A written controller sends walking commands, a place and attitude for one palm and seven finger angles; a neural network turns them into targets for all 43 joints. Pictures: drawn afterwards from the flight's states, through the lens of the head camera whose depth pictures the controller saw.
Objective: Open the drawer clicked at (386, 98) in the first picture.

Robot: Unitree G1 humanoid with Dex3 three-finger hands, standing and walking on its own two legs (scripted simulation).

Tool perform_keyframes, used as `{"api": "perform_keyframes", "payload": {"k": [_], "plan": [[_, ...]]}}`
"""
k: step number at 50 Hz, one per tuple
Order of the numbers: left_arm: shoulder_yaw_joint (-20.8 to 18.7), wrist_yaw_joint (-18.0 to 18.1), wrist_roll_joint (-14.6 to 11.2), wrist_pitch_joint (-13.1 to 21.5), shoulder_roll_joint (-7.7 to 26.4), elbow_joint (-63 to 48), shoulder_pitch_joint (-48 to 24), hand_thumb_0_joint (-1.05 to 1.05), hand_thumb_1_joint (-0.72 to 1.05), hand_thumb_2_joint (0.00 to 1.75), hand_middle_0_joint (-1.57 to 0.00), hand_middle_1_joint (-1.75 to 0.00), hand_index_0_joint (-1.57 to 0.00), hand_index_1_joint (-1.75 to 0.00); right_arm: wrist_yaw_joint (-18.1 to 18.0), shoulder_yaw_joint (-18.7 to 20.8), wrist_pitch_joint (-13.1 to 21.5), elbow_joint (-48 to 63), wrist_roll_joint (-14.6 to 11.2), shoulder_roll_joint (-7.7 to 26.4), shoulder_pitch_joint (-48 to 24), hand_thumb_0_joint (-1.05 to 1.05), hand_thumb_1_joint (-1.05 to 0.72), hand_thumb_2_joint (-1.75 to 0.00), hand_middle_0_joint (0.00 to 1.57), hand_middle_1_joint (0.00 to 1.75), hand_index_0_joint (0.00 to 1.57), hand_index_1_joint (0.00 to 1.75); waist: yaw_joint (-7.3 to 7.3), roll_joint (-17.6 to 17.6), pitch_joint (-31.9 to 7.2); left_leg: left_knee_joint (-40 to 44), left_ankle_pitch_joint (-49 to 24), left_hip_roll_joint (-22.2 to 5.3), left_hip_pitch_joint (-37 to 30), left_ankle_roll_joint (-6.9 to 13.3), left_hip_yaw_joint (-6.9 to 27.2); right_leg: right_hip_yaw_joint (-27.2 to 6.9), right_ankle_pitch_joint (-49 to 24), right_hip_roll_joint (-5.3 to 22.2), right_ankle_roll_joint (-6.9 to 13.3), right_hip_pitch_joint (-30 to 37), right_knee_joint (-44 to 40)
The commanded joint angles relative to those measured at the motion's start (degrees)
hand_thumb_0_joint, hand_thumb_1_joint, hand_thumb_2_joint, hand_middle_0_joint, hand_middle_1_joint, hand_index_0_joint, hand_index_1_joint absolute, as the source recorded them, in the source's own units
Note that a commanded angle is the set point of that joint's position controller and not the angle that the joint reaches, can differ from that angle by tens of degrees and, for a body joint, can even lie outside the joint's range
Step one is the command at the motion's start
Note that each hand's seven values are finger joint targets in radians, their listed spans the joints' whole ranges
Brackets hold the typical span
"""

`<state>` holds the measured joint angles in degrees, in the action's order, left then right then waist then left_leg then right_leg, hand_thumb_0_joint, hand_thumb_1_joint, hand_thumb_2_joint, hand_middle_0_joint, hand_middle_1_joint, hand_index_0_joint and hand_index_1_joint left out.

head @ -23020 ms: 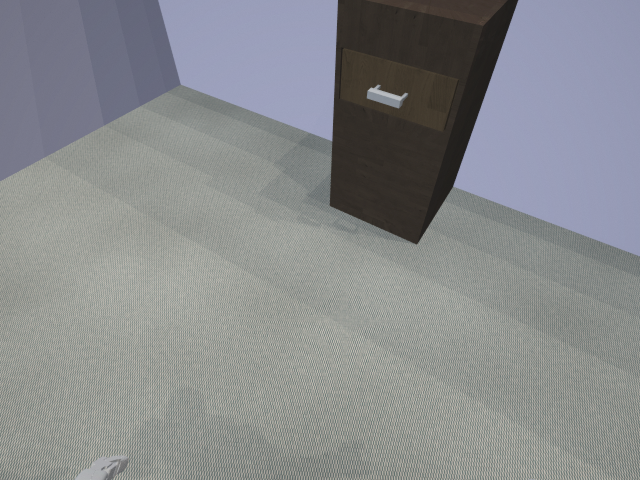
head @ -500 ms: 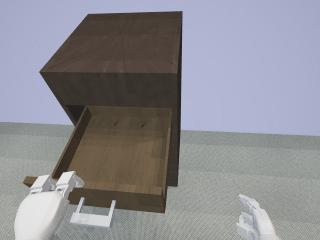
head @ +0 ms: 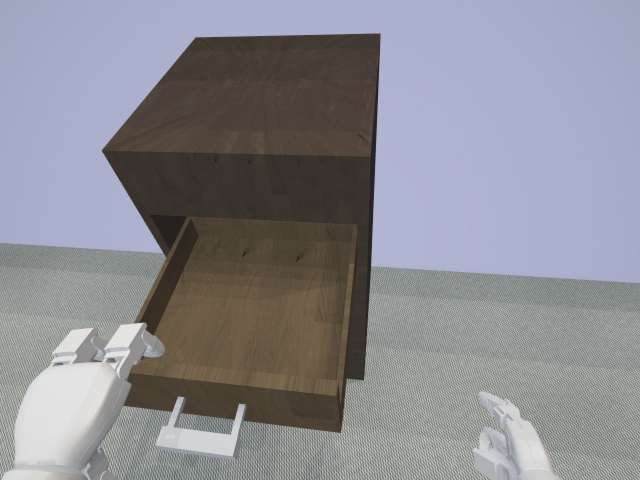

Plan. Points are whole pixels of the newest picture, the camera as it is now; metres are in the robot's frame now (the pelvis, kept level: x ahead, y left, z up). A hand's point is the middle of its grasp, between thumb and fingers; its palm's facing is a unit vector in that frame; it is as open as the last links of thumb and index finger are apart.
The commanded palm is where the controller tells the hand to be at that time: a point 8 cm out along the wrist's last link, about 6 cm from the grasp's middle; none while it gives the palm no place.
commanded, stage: draw the hand back to the body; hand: left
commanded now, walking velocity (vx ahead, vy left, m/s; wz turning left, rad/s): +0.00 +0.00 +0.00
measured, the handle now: (204, 425) +0.20 +0.22 -0.12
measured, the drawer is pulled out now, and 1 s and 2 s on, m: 0.30 0.30 0.30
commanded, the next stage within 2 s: step back with the hand held close in 1.12 s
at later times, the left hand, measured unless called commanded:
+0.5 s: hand (98, 361) +0.18 +0.23 +0.15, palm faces +0.39 -0.83 -0.40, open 12.3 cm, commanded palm +0.13 +0.27 +0.17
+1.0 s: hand (82, 354) +0.18 +0.23 +0.18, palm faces +0.44 -0.80 -0.41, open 8.1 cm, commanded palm +0.12 +0.26 +0.20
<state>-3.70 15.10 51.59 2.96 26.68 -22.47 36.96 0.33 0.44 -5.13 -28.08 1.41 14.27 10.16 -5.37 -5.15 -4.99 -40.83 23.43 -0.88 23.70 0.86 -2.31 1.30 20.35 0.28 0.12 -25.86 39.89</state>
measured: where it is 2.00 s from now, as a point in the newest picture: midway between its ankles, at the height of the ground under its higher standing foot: outside the picture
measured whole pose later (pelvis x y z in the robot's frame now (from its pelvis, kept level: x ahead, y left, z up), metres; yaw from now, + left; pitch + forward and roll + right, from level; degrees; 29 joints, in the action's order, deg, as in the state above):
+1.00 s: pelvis +0.01 -0.02 +0.03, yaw +3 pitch -3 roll +0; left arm -15.9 7.0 -3.5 4.8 18.0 -26.6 31.1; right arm -5.2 -0.6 7.5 -35.9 -0.7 12.5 9.0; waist -3.2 -4.7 1.3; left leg -22.9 15.4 -1.3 4.3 -0.8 0.4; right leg 4.2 13.8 -0.5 1.4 -5.6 22.4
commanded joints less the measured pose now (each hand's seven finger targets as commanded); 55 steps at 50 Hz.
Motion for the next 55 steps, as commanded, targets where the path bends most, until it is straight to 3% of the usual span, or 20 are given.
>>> {"api": "perform_keyframes", "payload": {"k": [1, 6, 7, 8, 9, 11, 13, 15, 19, 22, 25, 28, 39, 43, 45, 46, 48, 50, 53, 55], "plan": [[-10.2, 2.3, -0.6, 0.6, 9.8, -12.3, 2.1, 0.00, -0.50, 0.30, -0.30, -1.20, -0.30, -1.20, -0.2, 2.5, 2.8, 9.9, -0.3, 5.0, -6.9, 0.00, -0.90, -0.90, 0.20, 0.30, 0.20, 0.30, -0.60, 2.4, -7.0, 5.3, -20.2, -0.7, -6.2, 0.4, 1.4, -0.9, -16.7, 0.7, 1.8, 4.7, -6.4], [-10.0, 0.6, -2.0, -0.2, 10.0, -12.8, 1.0, 0.00, -0.50, 0.30, -0.30, -1.20, -0.30, -1.20, -0.4, 2.5, 2.5, 10.0, -0.6, 5.3, -7.5, 0.00, -0.90, -0.90, 0.20, 0.30, 0.20, 0.30, -0.18, 4.1, -4.5, 6.9, -18.8, -1.1, -6.6, 0.6, 1.6, -0.1, -14.6, 0.9, 1.3, 4.9, -8.1], [-3.5, -3.0, -42.8, -0.8, -12.6, -6.4, 2.0, 0.00, -0.47, 0.32, -0.30, -1.18, -0.30, -1.18, -2.5, 1.7, 6.4, 10.8, -3.3, 1.7, -2.3, 0.00, -0.90, -0.90, 0.20, 0.30, 0.20, 0.30, 5.80, 6.0, -1.4, 9.6, -18.0, -2.9, -13.9, 1.7, 3.6, 3.3, -11.9, 0.6, 1.2, 10.7, -8.0], [-4.9, -4.1, -44.9, 0.7, -6.3, -10.4, -1.2, 0.00, -0.43, 0.33, -0.29, -1.15, -0.29, -1.15, -4.0, 1.5, 9.4, 10.2, -3.6, 3.0, -3.3, 0.00, -0.90, -0.90, 0.20, 0.30, 0.20, 0.30, 4.37, 5.6, -2.2, 10.5, -17.4, -3.3, -14.4, 1.5, 3.7, 2.9, -9.7, 1.2, 0.9, 11.3, -8.7], [-9.1, -4.1, -48.1, 1.8, -2.9, -12.1, -0.6, 0.00, -0.40, 0.34, -0.29, -1.13, -0.29, -1.13, -5.7, 0.8, 10.5, 9.4, -3.3, 2.7, -4.4, 0.00, -0.90, -0.90, 0.20, 0.30, 0.20, 0.30, 3.16, 8.5, -2.9, 11.8, -19.4, -3.0, -14.0, 1.4, 4.1, 3.6, -10.7, 1.6, 0.7, 13.0, -10.1], [-9.5, -4.1, -49.8, 3.6, -1.1, -18.6, -5.1, 0.00, -0.32, 0.37, -0.29, -1.09, -0.29, -1.09, -7.3, 0.1, 13.6, 8.5, -2.6, 2.7, -4.0, 0.00, -0.90, -0.90, 0.20, 0.30, 0.20, 0.30, 3.02, 3.6, -3.9, 13.2, -23.9, -2.3, -16.1, 0.9, 3.6, 3.3, -14.8, 2.7, 0.7, 15.5, -11.5], [-9.4, -4.1, -50.6, 3.9, -1.5, -18.6, -6.0, 0.00, -0.26, 0.40, -0.28, -1.04, -0.28, -1.04, -7.6, -0.6, 15.6, 6.8, -2.1, 2.5, -3.8, 0.00, -0.90, -0.90, 0.20, 0.30, 0.20, 0.30, 2.89, 2.6, -0.1, 14.7, -25.0, -2.1, -15.4, 0.2, 3.8, 3.8, -15.7, 2.8, 1.0, 16.1, -13.3], [-11.0, -4.3, -51.1, 4.2, -0.9, -17.4, -7.3, 0.00, -0.18, 0.43, -0.28, -1.00, -0.28, -1.00, -7.6, -1.0, 16.6, 5.2, -1.9, 2.4, -4.1, 0.00, -0.90, -0.90, 0.20, 0.30, 0.20, 0.30, 2.72, -0.7, 3.7, 16.5, -23.2, -1.6, -14.7, -0.3, 3.5, 3.6, -14.8, 2.5, 1.4, 16.3, -15.4], [-13.8, -5.4, -52.2, 4.6, -0.6, -14.9, -6.7, 0.00, -0.05, 0.50, -0.27, -0.91, -0.27, -0.91, -7.0, -0.8, 17.5, 3.5, -1.8, 2.3, -6.1, 0.00, -0.90, -0.90, 0.20, 0.30, 0.20, 0.30, 1.97, -0.8, 6.1, 18.3, -21.7, -1.6, -14.1, -0.7, 3.3, 3.3, -15.2, 2.2, 1.8, 18.1, -17.8], [-14.1, -6.4, -53.3, 5.2, -1.7, -15.4, -5.0, 0.00, 0.06, 0.54, -0.26, -0.84, -0.26, -0.84, -6.2, -0.5, 17.2, 3.5, -1.8, 2.3, -6.4, 0.00, -0.90, -0.90, 0.20, 0.30, 0.20, 0.30, 1.87, 1.9, 2.8, 18.9, -23.7, -1.6, -15.3, -0.5, 3.1, 3.2, -17.4, 2.0, 1.5, 20.5, -17.4], [-13.7, -7.0, -53.7, 5.2, -2.6, -15.5, -3.9, 0.00, 0.17, 0.58, -0.25, -0.77, -0.25, -0.77, -5.7, -0.1, 17.2, 3.1, -1.8, 2.5, -6.8, 0.00, -0.90, -0.90, 0.20, 0.30, 0.20, 0.30, 2.13, 1.0, 1.7, 18.9, -25.3, -1.5, -16.6, -0.4, 2.4, 2.9, -19.5, 1.9, 1.2, 21.1, -18.0], [-15.5, -7.0, -54.0, 5.3, -1.0, -16.7, -5.3, 0.00, 0.27, 0.63, -0.25, -0.70, -0.25, -0.70, -5.7, 0.4, 16.9, 3.0, -1.8, 2.8, -7.1, 0.00, -0.90, -0.90, 0.20, 0.30, 0.20, 0.30, 2.19, 3.8, 0.2, 18.8, -25.2, -1.4, -17.4, 0.0, 2.2, 2.6, -20.6, 1.9, 0.9, 21.7, -18.5], [-19.5, -6.6, -54.6, 5.4, 1.7, -17.2, -8.9, 0.00, 0.65, 0.80, -0.22, -0.46, -0.22, -0.46, -6.1, 0.7, 16.4, 1.8, -2.1, 3.1, -8.4, 0.00, -0.90, -0.90, 0.20, 0.30, 0.20, 0.30, 1.98, 1.8, 1.9, 19.3, -24.4, -0.9, -18.8, 0.1, 1.8, 1.6, -20.8, 1.7, 0.8, 21.1, -20.7], [-18.8, -7.0, -54.9, 5.5, 0.3, -15.5, -7.8, 0.00, 0.80, 0.86, -0.21, -0.37, -0.21, -0.37, -5.8, 0.8, 16.1, 1.9, -2.1, 3.0, -8.3, 0.00, -0.90, -0.90, 0.20, 0.30, 0.20, 0.30, 1.96, 4.4, 1.8, 19.5, -24.1, -1.1, -18.8, 0.4, 1.7, 1.8, -20.6, 1.8, 0.5, 21.2, -20.3], [-17.9, -7.2, -54.8, 5.5, -0.2, -15.4, -8.8, 0.00, 0.87, 0.88, -0.20, -0.32, -0.20, -0.32, -5.7, 0.8, 16.0, 1.8, -2.2, 3.1, -8.7, 0.00, -0.90, -0.90, 0.20, 0.30, 0.20, 0.30, 2.30, 2.1, 3.7, 19.7, -22.9, -1.0, -18.4, 0.2, 1.6, 1.5, -19.3, 1.8, 0.5, 20.3, -21.0], [-18.6, -7.2, -54.8, 5.6, 0.4, -15.9, -8.7, 0.00, 0.90, 0.90, -0.20, -0.30, -0.20, -0.30, -5.7, 0.9, 16.1, 1.9, -2.2, 3.2, -8.5, 0.00, -0.90, -0.90, 0.20, 0.30, 0.20, 0.30, 2.04, 2.6, 2.2, 19.8, -22.9, -1.0, -19.0, 0.3, 1.6, 1.6, -19.2, 1.8, 0.5, 20.8, -20.9], [-19.7, -7.0, -54.8, 5.7, 1.3, -15.7, -7.8, 0.00, 0.90, 0.90, -0.20, -0.30, -0.20, -0.30, -5.7, 1.0, 16.0, 2.0, -2.0, 3.0, -8.7, 0.00, -0.90, -0.90, 0.20, 0.30, 0.20, 0.30, 1.70, 4.8, 1.0, 19.7, -23.2, -0.9, -19.0, 0.5, 1.7, 1.5, -19.9, 1.9, 0.4, 21.5, -20.7], [-18.9, -7.2, -54.8, 5.8, 0.8, -16.4, -8.5, 0.00, 0.90, 0.90, -0.20, -0.30, -0.20, -0.30, -5.7, 0.9, 15.9, 1.9, -2.1, 2.9, -8.7, 0.00, -0.90, -0.90, 0.20, 0.30, 0.20, 0.30, 2.14, 2.1, 1.7, 19.7, -22.9, -0.9, -19.2, 0.4, 1.5, 1.2, -19.6, 1.9, 0.5, 21.1, -21.1], [-19.8, -7.1, -54.8, 5.8, 1.7, -16.6, -8.3, 0.00, 0.90, 0.90, -0.20, -0.30, -0.20, -0.30, -5.8, 0.9, 15.9, 2.0, -2.0, 3.0, -8.7, 0.00, -0.90, -0.90, 0.20, 0.30, 0.20, 0.30, 1.75, 3.0, 0.7, 19.7, -23.0, -0.8, -19.5, 0.4, 1.5, 1.2, -19.4, 1.8, 0.4, 21.4, -21.1], [-19.2, -7.0, -54.9, 5.8, 1.3, -16.5, -9.1, 0.00, 0.90, 0.90, -0.20, -0.30, -0.20, -0.30, -5.9, 0.8, 16.1, 1.8, -2.1, 2.8, -8.9, 0.00, -0.90, -0.90, 0.20, 0.30, 0.20, 0.30, 2.19, 1.4, 2.6, 20.0, -21.7, -0.8, -19.1, 0.2, 1.7, 1.1, -17.9, 1.9, 0.5, 20.5, -21.6]]}}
